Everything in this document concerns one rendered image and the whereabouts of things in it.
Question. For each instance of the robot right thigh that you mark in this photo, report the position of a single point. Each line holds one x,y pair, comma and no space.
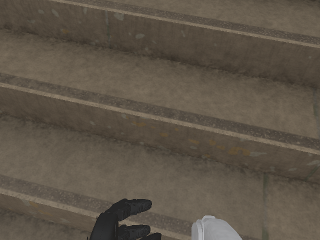
213,229

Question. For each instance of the right robot shin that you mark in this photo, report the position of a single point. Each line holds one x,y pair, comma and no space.
208,216

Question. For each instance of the left robot hand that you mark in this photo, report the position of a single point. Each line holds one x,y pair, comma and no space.
107,224

